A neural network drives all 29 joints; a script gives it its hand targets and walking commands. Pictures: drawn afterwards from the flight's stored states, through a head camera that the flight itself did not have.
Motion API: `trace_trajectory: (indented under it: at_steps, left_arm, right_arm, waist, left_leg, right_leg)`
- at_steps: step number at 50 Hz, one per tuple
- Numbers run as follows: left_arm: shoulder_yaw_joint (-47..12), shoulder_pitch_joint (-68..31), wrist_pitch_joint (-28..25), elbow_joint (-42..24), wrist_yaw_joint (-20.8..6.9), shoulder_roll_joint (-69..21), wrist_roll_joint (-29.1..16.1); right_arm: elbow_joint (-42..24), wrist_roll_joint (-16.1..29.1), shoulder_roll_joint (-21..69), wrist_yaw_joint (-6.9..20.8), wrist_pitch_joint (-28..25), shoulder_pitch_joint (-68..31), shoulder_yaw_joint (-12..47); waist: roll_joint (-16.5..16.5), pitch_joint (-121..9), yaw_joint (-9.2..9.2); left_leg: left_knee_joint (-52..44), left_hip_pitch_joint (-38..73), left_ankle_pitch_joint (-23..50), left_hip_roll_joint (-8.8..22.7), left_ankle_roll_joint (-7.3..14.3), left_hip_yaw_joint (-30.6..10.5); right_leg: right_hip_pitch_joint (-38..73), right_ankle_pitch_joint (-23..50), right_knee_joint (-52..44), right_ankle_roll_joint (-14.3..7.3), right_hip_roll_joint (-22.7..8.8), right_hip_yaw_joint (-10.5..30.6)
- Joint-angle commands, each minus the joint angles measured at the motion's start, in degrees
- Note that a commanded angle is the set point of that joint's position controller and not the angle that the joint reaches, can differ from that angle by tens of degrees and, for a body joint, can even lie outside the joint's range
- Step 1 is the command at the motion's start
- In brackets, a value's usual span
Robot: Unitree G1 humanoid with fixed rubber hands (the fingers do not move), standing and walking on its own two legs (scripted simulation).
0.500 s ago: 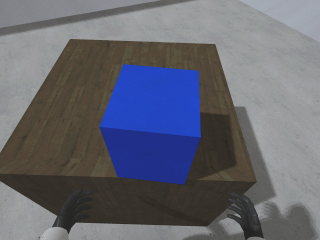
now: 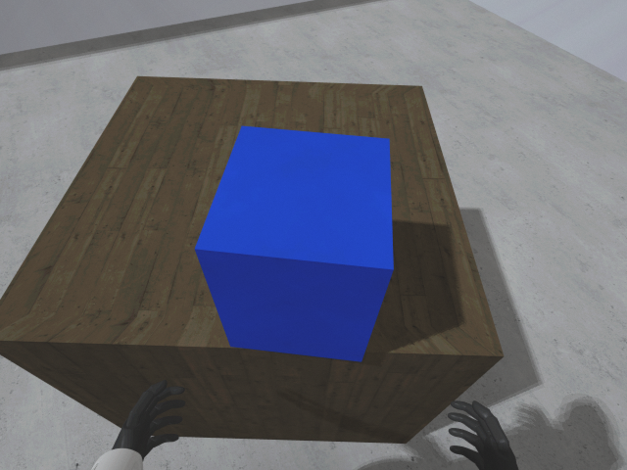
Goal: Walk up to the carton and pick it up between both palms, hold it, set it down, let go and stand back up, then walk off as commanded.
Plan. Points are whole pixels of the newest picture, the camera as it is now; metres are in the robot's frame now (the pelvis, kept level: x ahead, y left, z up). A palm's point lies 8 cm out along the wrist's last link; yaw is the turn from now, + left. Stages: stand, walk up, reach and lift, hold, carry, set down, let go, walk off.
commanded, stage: set down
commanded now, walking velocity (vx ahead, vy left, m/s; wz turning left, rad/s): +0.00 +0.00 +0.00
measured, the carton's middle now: (304, 249) +0.40 +0.01 +0.04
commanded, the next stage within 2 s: let go in 0.24 s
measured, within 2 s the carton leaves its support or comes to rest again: neither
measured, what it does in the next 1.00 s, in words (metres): stands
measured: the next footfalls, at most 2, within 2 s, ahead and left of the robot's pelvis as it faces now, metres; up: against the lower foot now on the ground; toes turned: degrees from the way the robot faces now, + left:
none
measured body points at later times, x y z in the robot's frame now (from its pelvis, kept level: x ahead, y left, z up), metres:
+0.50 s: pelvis +0.00 +0.00 +0.00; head +0.03 +0.00 +0.45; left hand +0.18 +0.22 -0.08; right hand +0.14 -0.24 -0.09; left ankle -0.01 +0.12 -0.74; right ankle +0.02 -0.14 -0.74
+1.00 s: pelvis +0.00 -0.01 -0.01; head +0.00 -0.01 +0.44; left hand +0.18 +0.24 -0.08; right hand +0.13 -0.29 -0.10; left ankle -0.01 +0.12 -0.74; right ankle +0.02 -0.14 -0.74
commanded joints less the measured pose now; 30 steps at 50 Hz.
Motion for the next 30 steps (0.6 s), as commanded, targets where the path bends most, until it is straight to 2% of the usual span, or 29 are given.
trace_trajectory:
  at_steps: [1,2,3,4,5,7,8,10,11,14,15,16,17,19,21,23,24,25,26,28,30]
  left_arm:
    - [2.85,-3.74,-1.84,1.16,1.65,3.47,5.76]
    - [2.08,-3.91,-2.05,0.72,1.82,3.46,5.80]
    - [2.79,-3.33,-1.68,1.82,1.74,3.67,5.89]
    - [2.23,-4.41,-1.72,2.58,1.77,2.99,6.58]
    - [2.56,-4.42,-1.96,1.26,1.84,3.65,6.04]
    - [2.32,-4.37,-1.95,1.88,2.09,3.57,6.40]
    - [2.08,-3.97,-1.81,3.26,2.09,2.53,6.97]
    - [2.36,-5.51,-2.31,2.16,1.85,3.63,6.58]
    - [2.34,-5.32,-2.14,2.67,2.00,3.28,7.15]
    - [1.89,-5.99,-2.32,2.25,2.06,3.55,6.56]
    - [1.97,-5.30,-2.54,2.55,2.09,3.37,6.67]
    - [1.93,-5.44,-2.51,1.84,2.38,2.93,7.16]
    - [2.34,-5.43,-2.46,2.39,2.28,3.65,6.70]
    - [1.47,-5.93,-2.20,3.24,2.33,2.49,6.70]
    - [1.75,-5.90,-2.35,2.51,2.01,3.43,6.29]
    - [1.76,-5.99,-2.50,2.63,2.04,3.28,6.17]
    - [1.66,-5.88,-2.47,3.36,2.32,3.45,6.63]
    - [2.14,-6.06,-2.69,2.97,2.13,3.58,6.83]
    - [1.62,-5.35,-2.54,3.27,2.10,2.91,6.82]
    - [2.49,-4.18,-2.64,3.34,1.89,3.22,7.69]
    - [1.18,-4.66,-2.27,3.78,2.04,2.60,6.78]
  right_arm:
    - [0.46,-4.14,-9.57,1.02,-3.43,-7.67,0.84]
    - [0.47,-4.43,-9.86,1.05,-3.82,-7.51,0.08]
    - [1.29,-4.83,-9.97,1.13,-3.65,-7.89,0.15]
    - [1.95,-5.15,-10.20,1.29,-3.68,-8.04,-0.89]
    - [1.09,-4.70,-9.77,1.14,-3.75,-7.75,-0.38]
    - [2.79,-4.85,-10.25,1.45,-3.75,-8.03,-0.94]
    - [4.58,-5.08,-11.18,1.74,-3.56,-8.10,-1.21]
    - [1.82,-5.08,-10.39,1.28,-3.95,-8.87,-1.05]
    - [4.86,-5.32,-10.75,1.52,-3.88,-8.61,-1.90]
    - [3.87,-5.32,-10.62,1.50,-4.14,-8.57,-2.09]
    - [3.22,-5.46,-10.21,1.46,-4.15,-8.62,-2.10]
    - [3.62,-5.64,-11.08,1.61,-4.37,-8.71,-2.64]
    - [2.64,-5.44,-10.46,1.50,-4.59,-9.14,-2.03]
    - [5.46,-5.53,-10.71,1.80,-3.99,-9.48,-2.35]
    - [3.95,-5.57,-10.19,1.48,-4.14,-8.41,-2.07]
    - [3.89,-5.55,-10.58,1.59,-4.13,-8.60,-2.17]
    - [4.27,-5.78,-10.85,1.74,-4.10,-8.50,-2.01]
    - [3.88,-5.70,-10.02,1.54,-4.18,-8.03,-1.64]
    - [4.81,-5.63,-10.73,1.46,-4.11,-7.70,-2.01]
    - [4.59,-5.39,-10.78,1.45,-4.20,-6.54,-1.44]
    - [6.09,-5.24,-10.88,1.58,-3.92,-8.47,-2.01]
  waist:
    - [2.49,-8.72,6.04]
    - [2.01,-8.60,5.53]
    - [2.57,-8.15,6.01]
    - [1.91,-6.99,5.38]
    - [2.19,-7.50,6.00]
    - [3.14,-7.29,5.59]
    - [2.14,-6.62,5.23]
    - [1.33,-7.39,5.35]
    - [2.53,-6.92,5.48]
    - [1.98,-7.68,4.94]
    - [0.91,-8.08,5.52]
    - [2.20,-7.79,5.53]
    - [0.79,-8.04,5.81]
    - [2.15,-6.24,5.32]
    - [0.19,-6.69,5.43]
    - [-0.03,-7.24,5.29]
    - [1.22,-6.92,5.49]
    - [0.89,-6.85,5.81]
    - [0.33,-7.46,5.19]
    - [0.95,-7.56,5.74]
    - [1.26,-6.72,5.25]
  left_leg:
    - [-8.66,3.40,10.68,-1.57,-3.25,3.87]
    - [-8.61,3.79,10.12,-1.44,-3.02,3.77]
    - [-8.88,3.24,9.20,-1.91,-2.94,4.52]
    - [-9.29,2.61,7.49,-1.57,-2.84,4.04]
    - [-8.88,3.09,8.48,-1.63,-2.83,4.38]
    - [-8.79,3.52,8.71,-1.77,-3.21,4.25]
    - [-8.69,4.07,9.48,-1.54,-3.23,4.02]
    - [-8.33,3.73,9.79,-1.95,-3.00,4.69]
    - [-8.29,3.70,10.31,-1.85,-3.29,4.32]
    - [-8.40,3.66,7.82,-1.97,-3.00,4.38]
    - [-7.97,3.51,8.59,-1.91,-2.67,4.55]
    - [-8.24,2.88,8.32,-1.76,-2.99,4.21]
    - [-8.24,3.37,8.73,-1.91,-2.74,4.24]
    - [-8.71,2.27,7.58,-1.82,-2.93,4.09]
    - [-7.99,2.22,6.94,-1.91,-2.40,4.37]
    - [-7.98,1.71,5.80,-1.99,-2.25,4.31]
    - [-7.77,2.09,6.90,-2.10,-2.24,4.35]
    - [-7.25,2.62,7.53,-2.22,-2.08,4.61]
    - [-7.52,2.82,7.38,-1.96,-2.11,4.28]
    - [-7.14,2.87,8.16,-2.24,-1.99,4.73]
    - [-7.47,3.26,7.33,-2.26,-2.61,4.28]
  right_leg:
    - [11.42,1.93,-0.83,-3.70,3.87,-2.09]
    - [10.83,2.18,-0.84,-3.65,3.84,-2.18]
    - [10.40,1.01,-0.63,-3.54,3.45,-2.27]
    - [10.23,0.28,-0.70,-3.57,3.64,-2.42]
    - [10.53,1.45,-0.53,-3.52,3.40,-2.25]
    - [9.94,1.26,-0.66,-3.42,3.51,-2.38]
    - [9.69,1.77,-0.70,-3.50,3.85,-2.64]
    - [10.37,1.93,-0.17,-3.04,3.50,-2.53]
    - [10.15,2.27,0.00,-3.24,3.42,-2.87]
    - [9.45,0.84,-0.54,-3.19,3.29,-2.59]
    - [9.24,1.53,-0.39,-3.10,3.14,-2.82]
    - [9.83,1.92,-0.16,-3.30,3.46,-3.05]
    - [9.61,1.66,-0.40,-3.23,3.25,-2.87]
    - [9.06,0.89,-0.19,-3.62,3.31,-3.09]
    - [9.42,0.70,-0.16,-3.09,3.11,-2.87]
    - [9.02,0.34,-0.18,-3.32,3.11,-2.61]
    - [8.45,0.85,-0.02,-3.30,2.85,-3.10]
    - [9.07,1.13,-0.32,-3.21,2.69,-2.54]
    - [9.07,1.53,-0.27,-3.20,2.99,-2.66]
    - [9.27,1.39,-0.22,-3.03,2.68,-2.73]
    - [8.35,0.82,-0.34,-3.05,2.98,-2.88]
